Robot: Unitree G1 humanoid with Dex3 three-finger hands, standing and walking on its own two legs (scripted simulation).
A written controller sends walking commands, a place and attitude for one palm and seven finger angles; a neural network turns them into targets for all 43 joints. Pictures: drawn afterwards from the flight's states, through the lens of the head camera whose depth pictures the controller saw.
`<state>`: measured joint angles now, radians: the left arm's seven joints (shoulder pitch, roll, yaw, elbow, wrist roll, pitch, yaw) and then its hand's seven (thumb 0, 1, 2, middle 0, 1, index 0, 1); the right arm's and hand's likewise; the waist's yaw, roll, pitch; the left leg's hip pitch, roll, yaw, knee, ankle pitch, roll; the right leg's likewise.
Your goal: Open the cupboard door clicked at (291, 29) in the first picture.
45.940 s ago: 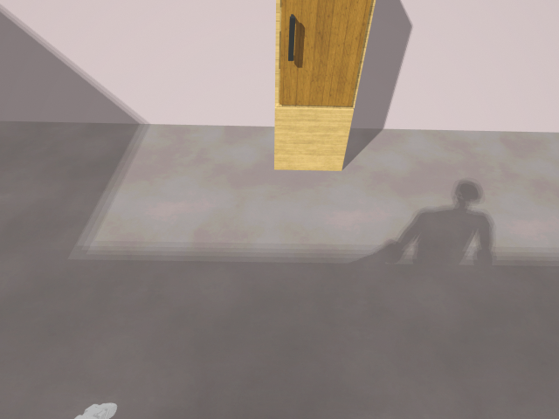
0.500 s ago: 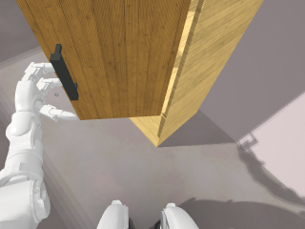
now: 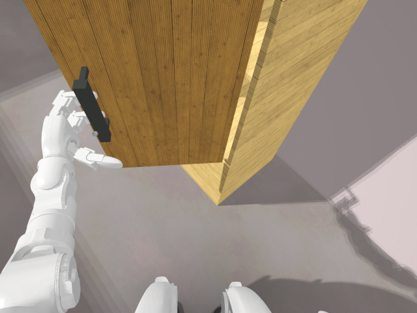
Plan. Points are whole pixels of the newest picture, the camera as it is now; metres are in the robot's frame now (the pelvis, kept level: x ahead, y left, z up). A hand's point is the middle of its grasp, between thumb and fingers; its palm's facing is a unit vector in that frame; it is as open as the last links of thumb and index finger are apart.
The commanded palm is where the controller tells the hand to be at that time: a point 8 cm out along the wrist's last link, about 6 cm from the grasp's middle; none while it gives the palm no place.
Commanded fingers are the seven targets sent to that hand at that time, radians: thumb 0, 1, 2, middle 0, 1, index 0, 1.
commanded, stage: slide the fingers in behind the handle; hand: left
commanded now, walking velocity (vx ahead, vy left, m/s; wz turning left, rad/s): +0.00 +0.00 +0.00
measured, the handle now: (95, 107) +0.50 +0.23 +0.05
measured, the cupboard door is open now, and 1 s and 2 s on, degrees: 55 56 82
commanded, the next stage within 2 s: close the thumb around the handle in 0.58 s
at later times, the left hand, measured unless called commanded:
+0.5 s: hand (105, 133) +0.44 +0.20 +0.05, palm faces +0.09 -1.00 -0.02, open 14.1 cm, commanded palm +0.41 +0.24 +0.05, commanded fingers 0.00 -0.50 0.30 -0.30 -1.20 -0.30 -1.20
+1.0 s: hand (105, 134) +0.44 +0.20 +0.05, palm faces +0.10 -0.99 -0.02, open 11.2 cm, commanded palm +0.41 +0.24 +0.05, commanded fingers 0.00 0.45 0.71 -0.37 -1.30 -0.37 -1.30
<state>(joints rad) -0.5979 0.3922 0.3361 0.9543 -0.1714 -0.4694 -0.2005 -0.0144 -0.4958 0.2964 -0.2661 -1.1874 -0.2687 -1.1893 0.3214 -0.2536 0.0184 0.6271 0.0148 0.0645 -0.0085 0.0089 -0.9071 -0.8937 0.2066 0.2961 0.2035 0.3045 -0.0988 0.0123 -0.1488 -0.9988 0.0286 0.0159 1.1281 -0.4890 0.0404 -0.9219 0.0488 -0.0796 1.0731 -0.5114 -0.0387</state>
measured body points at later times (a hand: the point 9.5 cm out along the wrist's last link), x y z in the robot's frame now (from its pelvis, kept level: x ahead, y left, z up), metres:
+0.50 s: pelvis +0.00 +0.00 +0.00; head +0.10 +0.02 +0.44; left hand +0.43 +0.25 +0.05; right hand +0.06 -0.26 -0.12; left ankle +0.02 +0.09 -0.65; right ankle +0.00 -0.10 -0.65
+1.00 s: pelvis -0.01 +0.00 +0.00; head +0.10 +0.02 +0.44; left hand +0.43 +0.25 +0.05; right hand +0.05 -0.26 -0.12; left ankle +0.02 +0.09 -0.65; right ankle +0.00 -0.10 -0.65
